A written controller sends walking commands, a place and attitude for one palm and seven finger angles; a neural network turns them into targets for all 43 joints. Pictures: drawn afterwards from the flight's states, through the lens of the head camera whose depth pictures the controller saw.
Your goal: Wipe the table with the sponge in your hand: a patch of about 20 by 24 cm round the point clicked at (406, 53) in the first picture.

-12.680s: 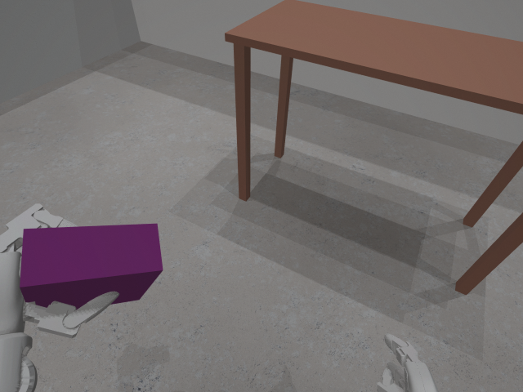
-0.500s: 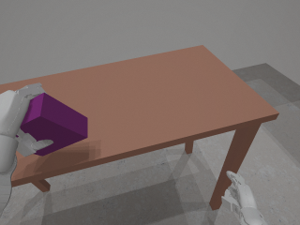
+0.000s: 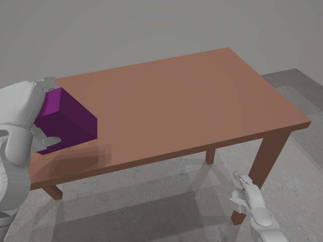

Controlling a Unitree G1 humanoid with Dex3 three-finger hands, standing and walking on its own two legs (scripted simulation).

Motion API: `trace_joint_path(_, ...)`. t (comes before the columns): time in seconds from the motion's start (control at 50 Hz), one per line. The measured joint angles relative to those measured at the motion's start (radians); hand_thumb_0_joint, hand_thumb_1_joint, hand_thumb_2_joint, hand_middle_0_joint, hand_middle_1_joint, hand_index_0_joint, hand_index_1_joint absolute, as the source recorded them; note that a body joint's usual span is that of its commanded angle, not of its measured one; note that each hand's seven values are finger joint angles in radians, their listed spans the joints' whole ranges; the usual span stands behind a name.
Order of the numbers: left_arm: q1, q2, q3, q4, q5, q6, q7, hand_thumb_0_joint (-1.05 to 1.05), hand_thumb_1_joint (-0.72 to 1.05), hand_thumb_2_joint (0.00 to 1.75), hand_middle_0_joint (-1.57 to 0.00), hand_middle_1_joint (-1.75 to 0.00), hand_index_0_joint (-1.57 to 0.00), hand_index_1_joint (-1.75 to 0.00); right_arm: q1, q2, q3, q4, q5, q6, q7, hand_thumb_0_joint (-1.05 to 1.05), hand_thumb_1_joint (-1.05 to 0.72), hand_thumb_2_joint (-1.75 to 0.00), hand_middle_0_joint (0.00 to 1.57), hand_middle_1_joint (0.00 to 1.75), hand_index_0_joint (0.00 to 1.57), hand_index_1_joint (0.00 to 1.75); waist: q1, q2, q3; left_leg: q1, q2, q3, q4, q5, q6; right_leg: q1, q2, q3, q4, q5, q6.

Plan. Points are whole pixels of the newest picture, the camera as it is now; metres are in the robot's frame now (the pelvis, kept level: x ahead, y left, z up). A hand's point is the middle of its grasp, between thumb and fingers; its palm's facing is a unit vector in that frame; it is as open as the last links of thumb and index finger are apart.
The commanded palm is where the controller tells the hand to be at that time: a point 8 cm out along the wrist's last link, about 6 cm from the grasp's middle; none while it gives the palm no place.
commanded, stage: turn the palm down, sponge in hand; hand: left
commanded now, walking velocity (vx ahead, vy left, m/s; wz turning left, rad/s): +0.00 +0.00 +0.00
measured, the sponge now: (58, 129) +0.26 +0.28 +0.19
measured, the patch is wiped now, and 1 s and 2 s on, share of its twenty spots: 0.00 0.00 0.00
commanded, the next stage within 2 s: move the sponge above the wiping area in 0.42 s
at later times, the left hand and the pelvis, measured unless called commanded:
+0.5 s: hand (56, 118) +0.25 +0.26 +0.23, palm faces +0.30 -0.09 -0.95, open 9.7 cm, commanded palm +0.20 +0.26 +0.30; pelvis +0.00 -0.01 +0.00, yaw -1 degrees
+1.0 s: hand (60, 118) +0.27 +0.27 +0.22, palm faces +0.21 -0.04 -0.98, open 9.7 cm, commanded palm +0.21 +0.27 +0.29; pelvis +0.01 -0.02 +0.00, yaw +0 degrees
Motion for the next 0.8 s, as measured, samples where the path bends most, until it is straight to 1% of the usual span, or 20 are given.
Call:
trace_joint_path(0.1,0.015,-0.009,-0.015,-0.007,0.015,-0.015,0.009,0.00,-0.47,1.02,-0.79,-1.35,-0.77,-1.36,0.012,-0.005,-0.004,0.004,-0.003,0.002,0.003,0.02,-0.90,-0.90,0.20,0.30,0.20,0.30,0.001,0.000,0.006,0.005,0.002,0.001,0.003,-0.002,-0.002,0.003,0.002,0.001,0.004,-0.003,-0.003)
trace_joint_path(0.3,0.012,-0.008,-0.008,0.017,0.012,-0.033,0.025,0.00,-0.47,1.02,-0.79,-1.35,-0.77,-1.36,0.028,-0.013,-0.016,0.017,-0.002,-0.002,0.002,0.02,-0.90,-0.90,0.20,0.30,0.20,0.30,-0.004,0.004,0.007,0.013,0.010,0.000,0.002,-0.004,-0.011,0.009,0.010,0.001,0.007,-0.006,-0.011)
trace_joint_path(0.42,0.027,-0.012,-0.001,0.017,0.008,-0.041,0.023,0.00,-0.47,1.02,-0.79,-1.35,-0.77,-1.36,0.032,-0.017,-0.022,0.012,-0.003,-0.006,0.004,0.02,-0.90,-0.90,0.20,0.30,0.20,0.30,-0.010,0.008,0.001,0.011,0.015,0.001,0.006,-0.009,-0.016,0.005,0.016,0.002,0.013,-0.011,-0.016)
trace_joint_path(0.56,0.034,-0.011,-0.007,0.024,0.007,-0.046,0.021,0.00,-0.47,1.02,-0.79,-1.35,-0.77,-1.36,0.032,-0.023,-0.027,0.011,-0.002,-0.011,0.002,0.02,-0.90,-0.90,0.20,0.30,0.20,0.30,-0.009,0.009,-0.001,0.011,0.023,0.003,0.014,-0.016,-0.023,0.004,0.023,0.004,0.020,-0.018,-0.023)
trace_joint_path(0.66,0.026,0.002,-0.004,0.062,0.013,-0.051,0.021,0.00,-0.47,1.03,-0.79,-1.35,-0.77,-1.36,0.033,-0.025,-0.029,0.011,-0.001,-0.011,0.001,0.02,-0.90,-0.90,0.20,0.30,0.20,0.30,-0.012,0.009,-0.003,0.009,0.026,0.001,0.017,-0.020,-0.027,0.002,0.026,0.003,0.023,-0.022,-0.027)
trace_joint_path(0.8,0.005,0.004,-0.007,0.120,0.029,-0.051,0.006,0.00,-0.47,1.03,-0.79,-1.35,-0.77,-1.36,0.041,-0.030,-0.032,0.017,-0.002,-0.018,-0.003,0.02,-0.90,-0.90,0.20,0.30,0.20,0.30,-0.017,0.009,-0.003,0.005,0.027,-0.004,0.019,-0.023,-0.029,0.000,0.027,-0.001,0.025,-0.027,-0.029)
